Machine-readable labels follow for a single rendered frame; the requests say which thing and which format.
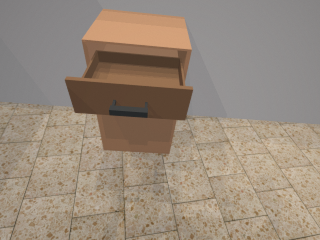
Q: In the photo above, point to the cabinet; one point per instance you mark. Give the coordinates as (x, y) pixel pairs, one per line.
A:
(146, 34)

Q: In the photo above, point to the handle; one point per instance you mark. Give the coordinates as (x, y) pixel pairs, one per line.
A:
(128, 111)

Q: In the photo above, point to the drawer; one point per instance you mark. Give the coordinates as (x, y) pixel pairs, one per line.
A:
(131, 79)

